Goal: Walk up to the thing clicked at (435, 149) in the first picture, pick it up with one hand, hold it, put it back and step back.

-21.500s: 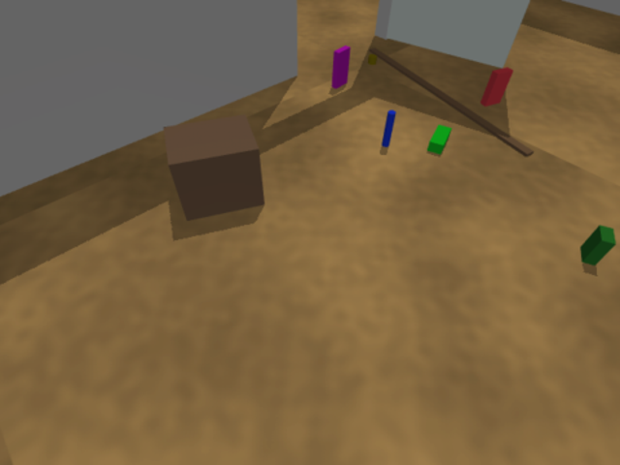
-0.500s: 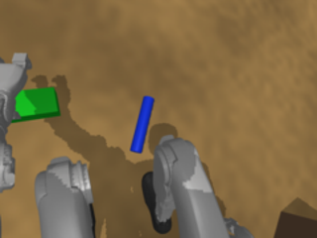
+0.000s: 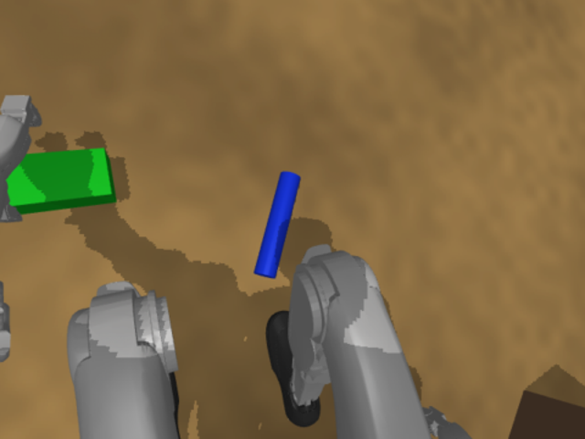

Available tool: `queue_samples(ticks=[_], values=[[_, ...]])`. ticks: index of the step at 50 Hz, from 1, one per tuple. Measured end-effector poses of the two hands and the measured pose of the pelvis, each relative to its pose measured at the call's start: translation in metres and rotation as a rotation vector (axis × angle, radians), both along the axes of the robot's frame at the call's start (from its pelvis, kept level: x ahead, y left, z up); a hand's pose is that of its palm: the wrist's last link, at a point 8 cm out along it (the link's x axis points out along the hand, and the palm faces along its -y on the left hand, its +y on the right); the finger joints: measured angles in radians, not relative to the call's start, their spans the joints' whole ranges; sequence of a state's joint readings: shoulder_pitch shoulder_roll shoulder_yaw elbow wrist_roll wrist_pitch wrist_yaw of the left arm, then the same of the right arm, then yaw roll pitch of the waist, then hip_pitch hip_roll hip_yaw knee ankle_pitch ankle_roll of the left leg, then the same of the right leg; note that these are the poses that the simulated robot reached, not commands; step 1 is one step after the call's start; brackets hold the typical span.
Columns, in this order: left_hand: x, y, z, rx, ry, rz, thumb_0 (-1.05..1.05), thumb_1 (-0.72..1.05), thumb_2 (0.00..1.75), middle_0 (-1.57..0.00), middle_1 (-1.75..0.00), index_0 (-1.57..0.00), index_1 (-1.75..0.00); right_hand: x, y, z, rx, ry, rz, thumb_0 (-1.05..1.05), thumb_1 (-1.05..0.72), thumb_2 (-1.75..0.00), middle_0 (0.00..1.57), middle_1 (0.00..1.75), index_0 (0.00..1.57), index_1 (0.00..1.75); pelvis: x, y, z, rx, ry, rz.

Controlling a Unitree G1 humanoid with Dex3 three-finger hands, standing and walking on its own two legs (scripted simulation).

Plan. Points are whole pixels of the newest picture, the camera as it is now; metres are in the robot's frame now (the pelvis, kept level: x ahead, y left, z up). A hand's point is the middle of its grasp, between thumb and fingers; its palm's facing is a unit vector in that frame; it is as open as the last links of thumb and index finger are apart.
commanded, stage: rest palm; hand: left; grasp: from above
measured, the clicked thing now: (44, 183) +0.48 +0.28 -0.29
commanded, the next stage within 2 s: close in 0.94 s
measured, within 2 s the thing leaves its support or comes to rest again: neither
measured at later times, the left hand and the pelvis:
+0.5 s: hand (44, 182) +0.48 +0.27 -0.25, palm faces -0.47 -0.06 -0.88, open 14.0 cm; pelvis +0.00 +0.00 -0.01, yaw -3 degrees
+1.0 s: hand (42, 191) +0.47 +0.28 -0.27, palm faces -0.48 -0.10 -0.87, open 13.7 cm; pelvis +0.00 +0.01 -0.01, yaw -5 degrees
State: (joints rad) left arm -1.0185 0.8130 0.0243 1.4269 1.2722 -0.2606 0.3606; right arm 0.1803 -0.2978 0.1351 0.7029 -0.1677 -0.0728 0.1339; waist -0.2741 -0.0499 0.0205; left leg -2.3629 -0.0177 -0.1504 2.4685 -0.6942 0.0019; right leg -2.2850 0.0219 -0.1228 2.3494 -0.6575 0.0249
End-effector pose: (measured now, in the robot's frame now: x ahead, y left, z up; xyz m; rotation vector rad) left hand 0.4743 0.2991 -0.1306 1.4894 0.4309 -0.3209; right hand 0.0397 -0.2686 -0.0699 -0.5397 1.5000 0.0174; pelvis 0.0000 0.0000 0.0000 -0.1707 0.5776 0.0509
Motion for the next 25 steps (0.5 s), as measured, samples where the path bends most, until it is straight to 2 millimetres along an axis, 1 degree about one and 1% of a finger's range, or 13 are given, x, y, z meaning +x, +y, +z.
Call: queue_samples(ticks=[4,7,9,12,16,21,25], values=[[0.003,-0.007,-0.003,-0.011,-0.005,-0.009,-0.01,-0.53,1.02,-0.09,-1.03,-0.08,-1.03,0.01,0.0,0.006,-0.017,-0.022,0.011,0.0,-0.91,-0.9,0.2,0.3,0.2,0.3,0.003,0.002,0.001,-0.008,0.007,0.001],[0.002,-0.013,-0.012,-0.006,0.02,-0.011,-0.01,-0.53,1.04,-0.09,-1.02,-0.08,-1.03,0.015,0.002,0.01,-0.02,-0.05,0.019,0.0,-0.91,-0.9,0.2,0.3,0.2,0.3,0.004,0.003,0.002,-0.015,0.007,-0.002],[0.001,-0.017,-0.019,-0.003,0.034,-0.011,0.0,-0.52,1.04,-0.09,-1.02,-0.08,-1.02,0.015,0.003,0.012,-0.015,-0.058,0.025,0.0,-0.9,-0.9,0.2,0.3,0.2,0.3,0.003,0.003,0.002,-0.017,0.005,-0.004],[-0.002,-0.024,-0.03,-0.008,0.05,-0.011,0.0,-0.52,1.04,-0.09,-1.01,-0.08,-1.02,0.01,0.006,0.012,0.0,-0.049,0.036,0.0,-0.9,-0.9,0.2,0.3,0.2,0.3,0.002,0.003,0.001,-0.014,-0.002,-0.007],[-0.001,-0.028,-0.041,-0.02,0.034,0.0,0.0,-0.51,1.04,-0.1,-1.01,-0.08,-1.01,-0.002,0.009,0.01,0.018,-0.026,0.046,0.0,-0.9,-0.9,0.2,0.3,0.2,0.3,0.0,0.001,-0.003,-0.012,-0.018,-0.013],[0.003,-0.029,-0.054,-0.011,0.012,0.019,0.0,-0.51,1.02,-0.09,-1.0,-0.08,-1.0,-0.018,0.011,0.007,0.035,0.007,0.048,0.0,-0.9,-0.9,0.2,0.3,0.2,0.3,0.0,0.0,-0.01,-0.016,-0.03,-0.025],[0.007,-0.027,-0.061,0.013,0.006,0.025,0.0,-0.51,1.01,-0.09,-1.0,-0.08,-1.0,-0.026,0.013,0.006,0.055,0.036,0.05,0.0,-0.9,-0.9,0.2,0.3,0.2,0.3,0.001,0.001,-0.013,-0.019,-0.032,-0.033]])
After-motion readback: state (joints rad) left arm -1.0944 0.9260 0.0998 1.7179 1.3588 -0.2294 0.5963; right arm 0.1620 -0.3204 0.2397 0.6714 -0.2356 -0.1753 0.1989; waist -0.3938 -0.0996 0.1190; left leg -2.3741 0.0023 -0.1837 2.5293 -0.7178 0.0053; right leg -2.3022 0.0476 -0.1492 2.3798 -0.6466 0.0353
